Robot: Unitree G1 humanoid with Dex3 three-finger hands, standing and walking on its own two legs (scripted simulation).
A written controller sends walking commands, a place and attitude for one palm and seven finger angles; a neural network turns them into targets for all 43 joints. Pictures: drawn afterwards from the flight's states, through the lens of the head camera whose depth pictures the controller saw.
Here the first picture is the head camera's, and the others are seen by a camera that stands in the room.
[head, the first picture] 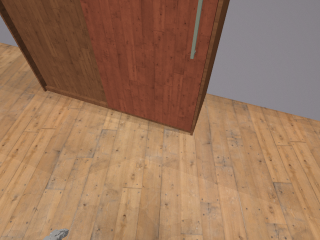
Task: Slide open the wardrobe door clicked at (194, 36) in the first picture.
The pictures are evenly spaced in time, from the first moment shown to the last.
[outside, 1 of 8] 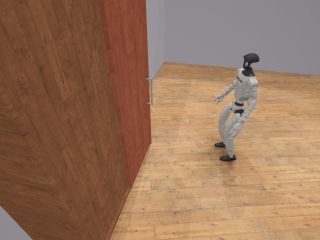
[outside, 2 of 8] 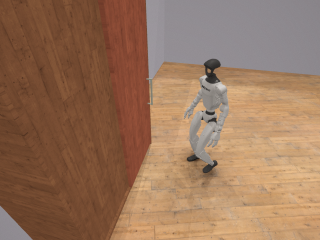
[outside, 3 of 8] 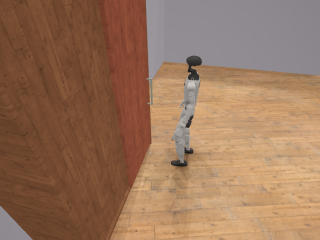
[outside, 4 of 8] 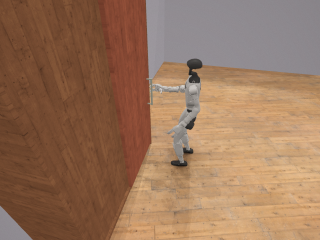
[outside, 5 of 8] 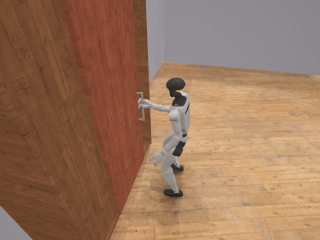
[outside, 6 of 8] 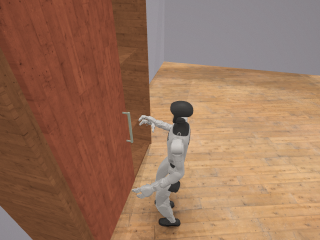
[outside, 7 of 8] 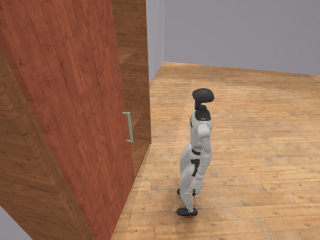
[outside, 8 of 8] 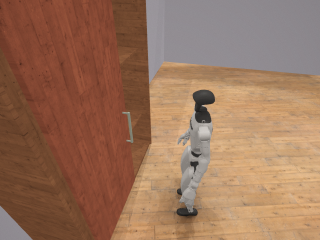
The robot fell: no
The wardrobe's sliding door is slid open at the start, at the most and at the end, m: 0.00 0.64 0.63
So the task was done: yes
